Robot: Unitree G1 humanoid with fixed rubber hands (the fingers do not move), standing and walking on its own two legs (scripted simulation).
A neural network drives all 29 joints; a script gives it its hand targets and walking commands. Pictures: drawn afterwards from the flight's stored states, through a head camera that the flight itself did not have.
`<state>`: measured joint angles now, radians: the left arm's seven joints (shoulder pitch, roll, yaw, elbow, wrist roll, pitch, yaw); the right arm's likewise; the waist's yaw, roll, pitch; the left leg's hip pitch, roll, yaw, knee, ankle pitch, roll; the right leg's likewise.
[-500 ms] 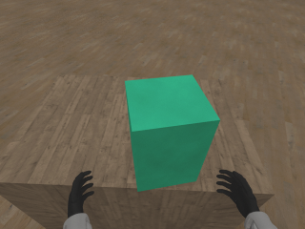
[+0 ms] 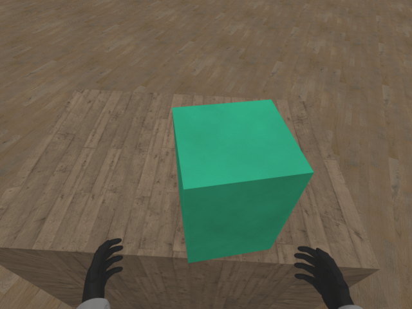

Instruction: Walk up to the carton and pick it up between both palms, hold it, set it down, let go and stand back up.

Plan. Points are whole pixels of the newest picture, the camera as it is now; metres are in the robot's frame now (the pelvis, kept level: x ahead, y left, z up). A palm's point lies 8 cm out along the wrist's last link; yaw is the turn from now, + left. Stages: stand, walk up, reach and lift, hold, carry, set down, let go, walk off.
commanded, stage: set down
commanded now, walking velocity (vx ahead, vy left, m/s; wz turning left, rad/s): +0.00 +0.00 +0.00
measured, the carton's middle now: (226, 186) +0.38 +0.00 +0.03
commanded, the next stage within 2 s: let go in 1.94 s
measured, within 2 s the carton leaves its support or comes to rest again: neither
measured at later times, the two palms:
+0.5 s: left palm (91, 296) +0.16 +0.24 -0.04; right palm (337, 302) +0.19 -0.21 -0.04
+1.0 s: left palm (87, 301) +0.16 +0.25 -0.06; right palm (332, 307) +0.18 -0.21 -0.06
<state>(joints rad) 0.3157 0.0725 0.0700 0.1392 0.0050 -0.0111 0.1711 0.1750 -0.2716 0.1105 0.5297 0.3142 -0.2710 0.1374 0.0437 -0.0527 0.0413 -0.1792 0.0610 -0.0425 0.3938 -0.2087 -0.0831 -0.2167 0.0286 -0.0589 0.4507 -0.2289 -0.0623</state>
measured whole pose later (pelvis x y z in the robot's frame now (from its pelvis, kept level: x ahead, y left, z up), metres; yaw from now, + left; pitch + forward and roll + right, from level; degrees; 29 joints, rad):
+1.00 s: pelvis +0.00 +0.00 +0.00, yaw +0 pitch +0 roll +1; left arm 0.30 0.21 0.07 0.25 0.00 0.07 0.01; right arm 0.19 -0.24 0.11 0.57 0.22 -0.28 0.00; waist 0.04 -0.05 0.10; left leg -0.18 0.06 -0.04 0.39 -0.22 -0.08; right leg -0.21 0.03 -0.06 0.45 -0.24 -0.06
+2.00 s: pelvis +0.01 +0.00 +0.00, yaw +0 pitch +0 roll +1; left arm 0.25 0.25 0.03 0.35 0.00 0.12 -0.02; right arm 0.19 -0.20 0.03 0.70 0.14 -0.27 -0.01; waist 0.04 -0.05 0.10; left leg -0.17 0.06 -0.04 0.39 -0.22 -0.08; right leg -0.21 0.03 -0.06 0.45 -0.24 -0.06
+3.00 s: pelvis +0.00 +0.02 +0.00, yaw +0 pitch -2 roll -1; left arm 0.30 0.33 0.01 0.69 0.00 -0.03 0.00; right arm 0.20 -0.20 -0.04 0.74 0.07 -0.02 0.00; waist 0.04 -0.05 -0.05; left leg -0.19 0.05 -0.04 0.49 -0.27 -0.05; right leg -0.19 0.02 -0.06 0.45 -0.24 -0.04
